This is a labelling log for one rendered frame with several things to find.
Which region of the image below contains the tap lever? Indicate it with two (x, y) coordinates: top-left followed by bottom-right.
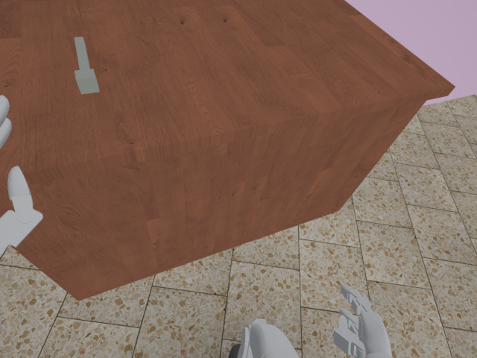
(74, 37), (100, 95)

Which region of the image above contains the counter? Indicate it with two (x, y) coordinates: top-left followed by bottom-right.
(0, 0), (455, 301)

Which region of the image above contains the right robot hand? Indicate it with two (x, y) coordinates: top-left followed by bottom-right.
(333, 284), (392, 358)

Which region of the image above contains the left robot hand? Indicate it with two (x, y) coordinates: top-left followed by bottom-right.
(0, 95), (43, 255)

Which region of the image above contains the robot right thigh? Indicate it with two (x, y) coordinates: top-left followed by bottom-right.
(240, 323), (299, 358)

